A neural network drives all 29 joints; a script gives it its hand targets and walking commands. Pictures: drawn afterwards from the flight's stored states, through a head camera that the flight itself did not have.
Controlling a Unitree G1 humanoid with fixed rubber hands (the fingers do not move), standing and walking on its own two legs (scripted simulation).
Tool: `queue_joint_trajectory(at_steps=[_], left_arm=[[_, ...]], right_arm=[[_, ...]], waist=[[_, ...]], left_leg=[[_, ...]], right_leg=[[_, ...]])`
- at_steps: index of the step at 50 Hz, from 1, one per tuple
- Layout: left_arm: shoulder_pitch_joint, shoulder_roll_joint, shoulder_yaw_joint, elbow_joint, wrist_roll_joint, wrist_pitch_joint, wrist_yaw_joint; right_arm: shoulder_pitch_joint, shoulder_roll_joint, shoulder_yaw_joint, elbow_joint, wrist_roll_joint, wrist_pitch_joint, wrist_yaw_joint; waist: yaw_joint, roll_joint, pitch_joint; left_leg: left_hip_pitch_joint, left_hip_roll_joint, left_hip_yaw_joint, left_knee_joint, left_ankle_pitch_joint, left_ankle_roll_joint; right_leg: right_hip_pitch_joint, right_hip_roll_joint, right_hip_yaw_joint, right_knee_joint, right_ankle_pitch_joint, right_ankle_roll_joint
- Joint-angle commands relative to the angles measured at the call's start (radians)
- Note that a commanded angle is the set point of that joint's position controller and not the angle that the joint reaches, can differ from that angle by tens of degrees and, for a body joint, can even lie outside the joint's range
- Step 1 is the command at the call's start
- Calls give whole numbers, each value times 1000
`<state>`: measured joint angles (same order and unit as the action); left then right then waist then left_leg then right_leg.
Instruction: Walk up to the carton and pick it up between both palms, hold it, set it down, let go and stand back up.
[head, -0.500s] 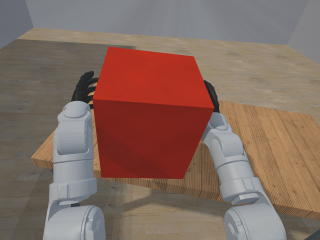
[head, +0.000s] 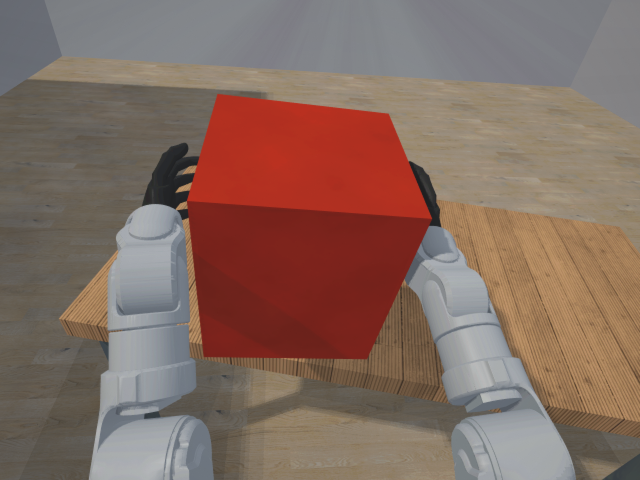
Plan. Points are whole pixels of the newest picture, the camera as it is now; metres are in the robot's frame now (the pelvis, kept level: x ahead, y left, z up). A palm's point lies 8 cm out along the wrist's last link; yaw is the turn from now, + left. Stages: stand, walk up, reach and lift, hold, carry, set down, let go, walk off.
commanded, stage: hold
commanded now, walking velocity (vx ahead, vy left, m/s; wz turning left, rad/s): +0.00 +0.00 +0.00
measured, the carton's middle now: (296, 234) +0.37 +0.01 +0.17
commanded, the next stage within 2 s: set down in 0.02 s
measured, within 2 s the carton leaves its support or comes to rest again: neither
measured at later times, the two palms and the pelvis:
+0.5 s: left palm (176, 223) +0.38 +0.15 +0.18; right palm (411, 248) +0.37 -0.15 +0.15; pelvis +0.01 +0.00 +0.00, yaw +1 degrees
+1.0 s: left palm (187, 227) +0.40 +0.15 +0.16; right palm (413, 249) +0.38 -0.15 +0.14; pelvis +0.02 +0.00 +0.00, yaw +1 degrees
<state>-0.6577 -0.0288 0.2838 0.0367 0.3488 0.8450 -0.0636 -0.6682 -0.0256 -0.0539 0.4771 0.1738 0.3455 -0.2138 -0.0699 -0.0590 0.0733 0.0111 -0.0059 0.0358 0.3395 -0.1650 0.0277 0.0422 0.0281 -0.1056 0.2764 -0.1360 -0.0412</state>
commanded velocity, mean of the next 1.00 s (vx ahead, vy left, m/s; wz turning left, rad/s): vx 0.00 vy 0.00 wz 0.00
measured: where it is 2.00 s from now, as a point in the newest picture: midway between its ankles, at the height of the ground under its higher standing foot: outside the picture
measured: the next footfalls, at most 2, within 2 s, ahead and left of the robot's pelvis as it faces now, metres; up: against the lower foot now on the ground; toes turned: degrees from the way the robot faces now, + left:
none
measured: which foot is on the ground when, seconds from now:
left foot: down 0.00-1.00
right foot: down 0.00-1.00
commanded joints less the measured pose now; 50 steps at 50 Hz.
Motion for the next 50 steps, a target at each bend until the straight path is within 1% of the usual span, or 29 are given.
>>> queue_joint_trajectory(at_steps=[1, 5, 8, 10, 13, 16, 19, 23, 24, 25, 27, 28, 29, 30, 32, 33, 36, 38, 40, 43, 46, 47, 50], left_arm=[[-606, -477, -434, -99, -158, -73, -117], [-614, -475, -436, -94, -162, -88, -123], [-611, -469, -421, -63, -154, -121, -131], [-602, -465, -400, -17, -141, -158, -139], [-564, -452, -352, 63, -112, -228, -148], [-508, -443, -324, 112, -89, -286, -155], [-473, -446, -337, 121, -88, -319, -156], [-467, -477, -422, 68, -124, -348, -138], [-471, -487, -451, 46, -136, -357, -130], [-493, -501, -499, -9, -162, -378, -117], [-488, -514, -551, -32, -181, -409, -93], [-477, -514, -562, -28, -181, -417, -83], [-467, -508, -556, -17, -176, -420, -77], [-457, -506, -557, -13, -175, -421, -75], [-442, -499, -539, 5, -164, -414, -75], [-436, -499, -534, 8, -160, -408, -77], [-426, -496, -515, 20, -149, -398, -81], [-424, -486, -490, 49, -136, -394, -84], [-430, -481, -456, 85, -121, -394, -91], [-432, -487, -440, 109, -118, -405, -94], [-464, -496, -435, 144, -122, -431, -91], [-470, -495, -429, 160, -121, -441, -90], [-498, -509, -422, 206, -121, -469, -85]], right_arm=[[-873, 514, 365, -344, 74, -85, 111], [-880, 519, 354, -356, 62, -101, 111], [-873, 514, 325, -347, 29, -135, 117], [-860, 504, 286, -319, -13, -174, 127], [-800, 482, 218, -245, -96, -252, 149], [-737, 462, 182, -192, -158, -330, 163], [-717, 451, 194, -185, -178, -389, 162], [-747, 456, 268, -262, -150, -444, 149], [-756, 460, 292, -288, -140, -454, 146], [-754, 461, 307, -320, -134, -475, 146], [-741, 459, 346, -340, -119, -497, 146], [-725, 453, 355, -335, -115, -500, 145], [-714, 445, 357, -325, -116, -498, 144], [-701, 444, 359, -316, -116, -493, 143], [-684, 443, 355, -288, -111, -481, 142], [-685, 444, 355, -292, -107, -478, 142], [-679, 445, 350, -276, -103, -467, 140], [-672, 438, 334, -246, -106, -460, 143], [-667, 431, 299, -207, -123, -454, 148], [-668, 431, 272, -194, -139, -468, 157], [-681, 428, 234, -163, -168, -486, 165], [-683, 430, 223, -150, -178, -492, 168], [-692, 425, 177, -104, -210, -509, 177]], waist=[[-7, 73, -422], [-10, 73, -428], [-9, 72, -412], [-4, 70, -385], [8, 64, -326], [18, 55, -295], [21, 42, -310], [14, 37, -422], [11, 40, -458], [2, 64, -538], [2, 78, -596], [-1, 81, -591], [5, 74, -567], [4, 68, -554], [13, 61, -508], [14, 55, -506], [17, 56, -490], [21, 52, -453], [25, 54, -419], [28, 53, -428], [19, 51, -444], [21, 47, -441], [12, 53, -435]], left_leg=[[69, -4, 0, -27, 227, -14], [64, -9, 0, -29, 203, -11], [54, -12, 3, -44, 150, -6], [39, -11, 7, -65, 84, 0], [18, -2, 16, -104, -9, 8], [15, 3, 27, -112, -8, 8], [21, 1, 34, -92, 61, 3], [62, -3, 26, -31, 233, -14], [76, -4, 19, -15, 280, -20], [118, 3, 6, -1, 370, -32], [171, 4, -11, 40, 495, -50], [180, 7, -17, 48, 519, -55], [167, 6, -20, 47, 500, -56], [155, 6, -23, 42, 480, -53], [120, 4, -22, 22, 414, -45], [108, 3, -20, 15, 394, -40], [79, 1, -20, 2, 363, -35], [63, -1, -16, -9, 322, -31], [37, 0, -11, -32, 252, -25], [48, 3, -6, -37, 246, -25], [65, 6, -5, -35, 240, -33], [62, 6, -4, -38, 230, -32], [62, 11, -2, -48, 197, -38]], right_leg=[[114, 7, 16, -13, 121, 65], [119, 3, 12, -12, 125, 70], [116, -2, 3, -15, 104, 74], [108, -8, -5, -21, 64, 76], [92, -17, -19, -32, -11, 73], [99, -22, -29, -37, -16, 70], [123, -21, -33, -30, 48, 70], [172, -13, -30, -1, 220, 70], [181, -11, -28, 7, 267, 70], [167, -7, -36, 23, 332, 80], [145, 2, -37, 33, 408, 83], [133, 4, -36, 31, 421, 82], [130, 3, -34, 26, 410, 81], [130, 1, -31, 26, 406, 83], [140, -5, -23, 22, 390, 84], [151, -8, -21, 21, 394, 86], [172, -14, -14, 25, 409, 89], [170, -16, -15, 20, 385, 89], [163, -22, -14, 10, 330, 86], [154, -20, -21, 5, 314, 83], [127, -17, -28, -4, 285, 80], [122, -17, -31, -7, 276, 79], [96, -16, -37, -17, 224, 72]])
